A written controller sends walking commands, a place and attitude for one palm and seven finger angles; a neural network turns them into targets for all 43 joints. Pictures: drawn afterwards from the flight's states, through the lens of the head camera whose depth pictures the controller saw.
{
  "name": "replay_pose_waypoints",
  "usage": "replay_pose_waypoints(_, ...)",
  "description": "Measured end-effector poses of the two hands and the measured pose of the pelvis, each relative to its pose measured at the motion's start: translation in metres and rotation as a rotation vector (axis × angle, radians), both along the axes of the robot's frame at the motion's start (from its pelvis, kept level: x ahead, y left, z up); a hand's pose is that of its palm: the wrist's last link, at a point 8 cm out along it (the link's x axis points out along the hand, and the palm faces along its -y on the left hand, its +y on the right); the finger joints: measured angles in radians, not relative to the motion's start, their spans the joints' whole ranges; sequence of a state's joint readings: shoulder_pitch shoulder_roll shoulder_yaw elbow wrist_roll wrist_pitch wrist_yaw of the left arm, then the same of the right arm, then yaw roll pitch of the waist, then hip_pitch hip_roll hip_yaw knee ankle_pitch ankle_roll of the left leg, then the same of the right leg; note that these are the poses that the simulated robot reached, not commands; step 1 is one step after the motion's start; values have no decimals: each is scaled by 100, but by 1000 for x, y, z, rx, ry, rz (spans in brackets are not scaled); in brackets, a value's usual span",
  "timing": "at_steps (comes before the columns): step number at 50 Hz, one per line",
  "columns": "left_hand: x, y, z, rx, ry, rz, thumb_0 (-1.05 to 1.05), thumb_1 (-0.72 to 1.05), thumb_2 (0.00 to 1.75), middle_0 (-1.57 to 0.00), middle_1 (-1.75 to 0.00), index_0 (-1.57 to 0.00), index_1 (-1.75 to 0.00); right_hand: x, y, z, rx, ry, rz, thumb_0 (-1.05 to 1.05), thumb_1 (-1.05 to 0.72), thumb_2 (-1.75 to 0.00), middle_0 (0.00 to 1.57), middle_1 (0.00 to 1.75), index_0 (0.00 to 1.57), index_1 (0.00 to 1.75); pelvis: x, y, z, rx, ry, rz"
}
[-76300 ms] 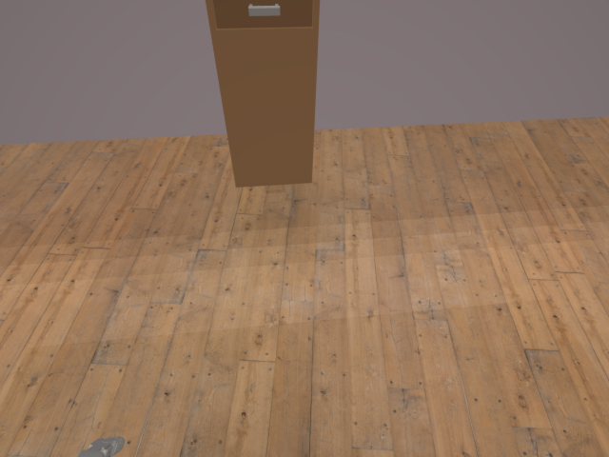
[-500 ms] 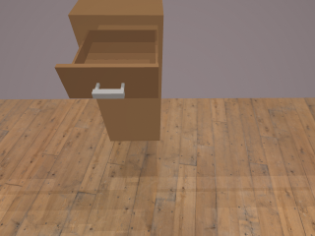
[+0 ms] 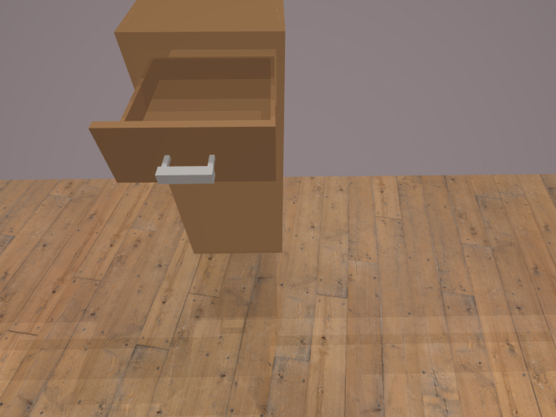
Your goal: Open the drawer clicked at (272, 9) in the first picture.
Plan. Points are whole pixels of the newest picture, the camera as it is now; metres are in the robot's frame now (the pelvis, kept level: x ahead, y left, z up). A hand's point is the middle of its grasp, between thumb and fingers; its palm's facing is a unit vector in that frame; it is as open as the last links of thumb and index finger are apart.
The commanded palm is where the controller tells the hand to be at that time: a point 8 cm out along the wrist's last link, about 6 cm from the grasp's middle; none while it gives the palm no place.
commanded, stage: look to check the result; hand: left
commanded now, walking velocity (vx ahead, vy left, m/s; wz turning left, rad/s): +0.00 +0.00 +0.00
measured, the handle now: (187, 167) +0.53 +0.20 +0.04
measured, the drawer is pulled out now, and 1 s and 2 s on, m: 0.29 0.29 0.29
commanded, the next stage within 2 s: stand and wait in 0.02 s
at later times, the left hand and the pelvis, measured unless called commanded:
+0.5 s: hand out of the picture +0.02 +0.18 -0.17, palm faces +0.03 -0.97 -0.22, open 7.3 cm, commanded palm none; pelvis +0.01 -0.01 +0.00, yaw +0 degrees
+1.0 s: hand out of the picture +0.03 +0.18 -0.17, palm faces +0.02 -0.97 -0.23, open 7.3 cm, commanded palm none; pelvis +0.01 -0.01 +0.00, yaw +0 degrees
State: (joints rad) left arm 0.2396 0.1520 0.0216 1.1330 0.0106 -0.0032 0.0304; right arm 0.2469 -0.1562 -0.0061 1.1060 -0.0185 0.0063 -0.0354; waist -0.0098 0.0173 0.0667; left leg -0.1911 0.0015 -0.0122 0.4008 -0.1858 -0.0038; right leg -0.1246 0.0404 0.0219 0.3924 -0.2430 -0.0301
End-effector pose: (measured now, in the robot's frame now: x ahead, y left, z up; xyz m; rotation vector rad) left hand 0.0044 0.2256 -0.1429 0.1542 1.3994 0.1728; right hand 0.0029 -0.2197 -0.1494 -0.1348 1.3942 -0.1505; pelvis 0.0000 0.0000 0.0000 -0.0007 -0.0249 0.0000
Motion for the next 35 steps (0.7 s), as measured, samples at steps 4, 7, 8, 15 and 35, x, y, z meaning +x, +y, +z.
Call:
replay_pose_waypoints(4,6,-1,0,1,-6,-4,0,91,90,-20,-30,-20,-30,4,-3,1,-3,-4,0,1,-91,-90,20,30,20,30,3,-2,0,0,1,-1)
replay_pose_waypoints(7,9,-1,0,3,-10,-6,0,91,90,-20,-30,-20,-30,6,-5,1,-6,-3,1,1,-91,-90,20,30,20,30,4,-3,0,0,1,-1)
replay_pose_waypoints(8,10,-1,0,3,-11,-6,0,91,90,-20,-30,-20,-30,7,-5,1,-7,-3,1,1,-91,-90,20,30,20,30,5,-3,0,0,1,-1)
replay_pose_waypoints(15,14,-1,1,7,-11,-7,0,91,90,-20,-30,-20,-30,10,-8,2,-9,0,2,1,-91,-90,20,30,20,30,8,-5,1,1,1,-2)
replay_pose_waypoints(35,17,0,3,15,-9,-7,0,91,90,-20,-30,-20,-30,14,-15,2,-16,0,8,1,-90,-90,20,30,20,30,12,-8,1,1,0,-2)
